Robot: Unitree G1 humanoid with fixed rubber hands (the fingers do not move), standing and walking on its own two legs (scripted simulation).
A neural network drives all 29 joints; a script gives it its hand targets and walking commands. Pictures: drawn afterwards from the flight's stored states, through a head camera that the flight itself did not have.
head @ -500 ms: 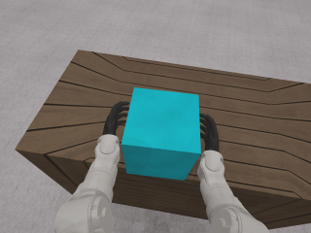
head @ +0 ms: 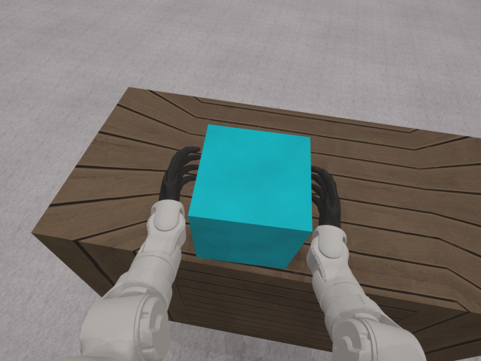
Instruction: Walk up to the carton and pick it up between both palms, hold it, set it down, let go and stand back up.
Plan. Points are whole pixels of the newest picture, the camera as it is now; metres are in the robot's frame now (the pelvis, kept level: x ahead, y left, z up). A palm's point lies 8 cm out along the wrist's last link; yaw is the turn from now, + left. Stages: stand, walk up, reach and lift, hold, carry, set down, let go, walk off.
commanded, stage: reach and lift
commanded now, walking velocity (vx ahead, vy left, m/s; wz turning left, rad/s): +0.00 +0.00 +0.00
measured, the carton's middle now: (249, 201) +0.40 +0.00 +0.00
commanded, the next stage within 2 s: hold in 2.00 s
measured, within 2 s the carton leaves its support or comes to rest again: neither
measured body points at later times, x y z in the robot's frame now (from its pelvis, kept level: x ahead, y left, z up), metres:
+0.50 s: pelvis +0.00 +0.01 +0.00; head +0.00 +0.03 +0.45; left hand +0.41 +0.14 +0.10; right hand +0.38 -0.13 +0.08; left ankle +0.02 +0.12 -0.75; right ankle +0.01 -0.11 -0.75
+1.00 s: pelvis +0.00 +0.01 +0.00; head -0.02 +0.04 +0.45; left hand +0.38 +0.16 +0.14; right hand +0.37 -0.12 +0.12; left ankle +0.02 +0.12 -0.75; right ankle +0.01 -0.11 -0.75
